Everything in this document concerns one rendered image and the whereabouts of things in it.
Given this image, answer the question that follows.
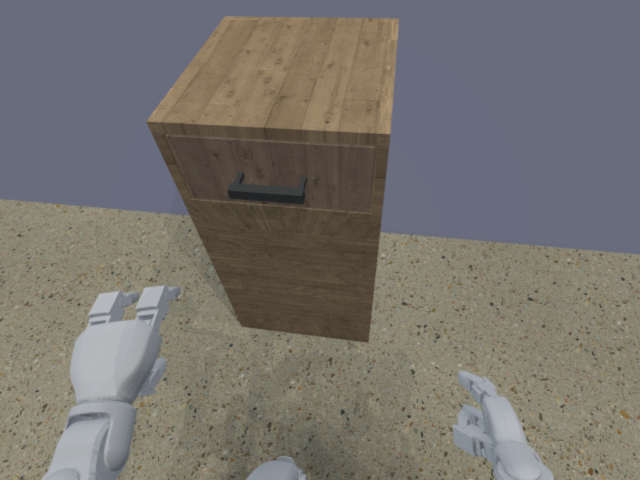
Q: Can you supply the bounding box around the cabinet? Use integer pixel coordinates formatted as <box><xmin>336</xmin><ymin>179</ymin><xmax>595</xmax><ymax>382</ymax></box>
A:
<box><xmin>146</xmin><ymin>16</ymin><xmax>399</xmax><ymax>343</ymax></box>

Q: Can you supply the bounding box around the drawer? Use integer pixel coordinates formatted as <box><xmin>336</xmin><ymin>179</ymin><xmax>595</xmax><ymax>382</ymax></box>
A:
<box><xmin>165</xmin><ymin>134</ymin><xmax>377</xmax><ymax>212</ymax></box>

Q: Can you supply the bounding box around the robot left hand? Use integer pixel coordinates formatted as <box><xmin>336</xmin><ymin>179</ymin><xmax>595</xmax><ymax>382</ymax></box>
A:
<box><xmin>70</xmin><ymin>285</ymin><xmax>181</xmax><ymax>405</ymax></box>

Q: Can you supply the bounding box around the left robot shin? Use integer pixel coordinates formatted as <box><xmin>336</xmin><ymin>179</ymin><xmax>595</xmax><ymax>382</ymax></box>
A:
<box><xmin>277</xmin><ymin>456</ymin><xmax>296</xmax><ymax>466</ymax></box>

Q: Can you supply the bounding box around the robot right forearm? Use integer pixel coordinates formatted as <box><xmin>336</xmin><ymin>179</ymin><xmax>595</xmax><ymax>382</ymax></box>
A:
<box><xmin>492</xmin><ymin>441</ymin><xmax>554</xmax><ymax>480</ymax></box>

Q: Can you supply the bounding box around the robot left forearm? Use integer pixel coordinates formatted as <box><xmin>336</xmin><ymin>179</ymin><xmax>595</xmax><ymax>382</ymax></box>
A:
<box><xmin>41</xmin><ymin>400</ymin><xmax>137</xmax><ymax>480</ymax></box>

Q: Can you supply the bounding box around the robot right hand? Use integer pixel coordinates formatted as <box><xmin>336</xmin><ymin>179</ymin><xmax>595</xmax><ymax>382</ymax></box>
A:
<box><xmin>452</xmin><ymin>371</ymin><xmax>528</xmax><ymax>462</ymax></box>

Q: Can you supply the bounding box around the handle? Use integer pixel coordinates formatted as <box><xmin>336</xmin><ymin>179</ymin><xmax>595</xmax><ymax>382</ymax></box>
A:
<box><xmin>227</xmin><ymin>172</ymin><xmax>307</xmax><ymax>204</ymax></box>

